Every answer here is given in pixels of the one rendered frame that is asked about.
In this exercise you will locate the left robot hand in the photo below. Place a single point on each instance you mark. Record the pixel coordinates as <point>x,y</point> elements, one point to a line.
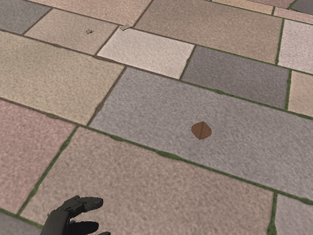
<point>58,221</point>

